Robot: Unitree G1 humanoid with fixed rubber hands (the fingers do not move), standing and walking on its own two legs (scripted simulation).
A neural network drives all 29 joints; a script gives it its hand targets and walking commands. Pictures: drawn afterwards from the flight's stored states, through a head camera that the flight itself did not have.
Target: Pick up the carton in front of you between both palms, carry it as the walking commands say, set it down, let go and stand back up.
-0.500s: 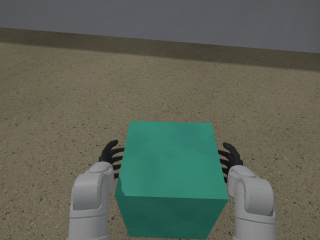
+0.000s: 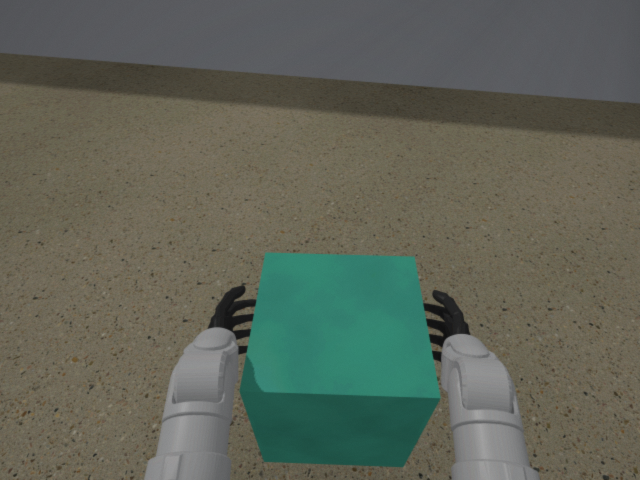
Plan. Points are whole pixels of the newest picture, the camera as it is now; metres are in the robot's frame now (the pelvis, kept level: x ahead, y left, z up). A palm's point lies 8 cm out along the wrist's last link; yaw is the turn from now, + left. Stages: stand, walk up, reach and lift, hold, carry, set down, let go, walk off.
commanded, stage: carry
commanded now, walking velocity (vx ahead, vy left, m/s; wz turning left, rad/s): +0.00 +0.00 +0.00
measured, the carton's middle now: (336, 363) +0.30 +0.00 -0.04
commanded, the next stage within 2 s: hold in 0.34 s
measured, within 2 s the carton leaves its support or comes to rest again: neither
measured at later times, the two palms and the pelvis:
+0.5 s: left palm (208, 353) +0.27 +0.16 +0.04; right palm (444, 350) +0.28 -0.14 +0.04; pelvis -0.01 +0.00 +0.01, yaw +4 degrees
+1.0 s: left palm (220, 365) +0.24 +0.14 +0.05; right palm (461, 347) +0.28 -0.16 +0.05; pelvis -0.03 -0.04 +0.01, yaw +8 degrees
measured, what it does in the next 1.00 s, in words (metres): shifts its weight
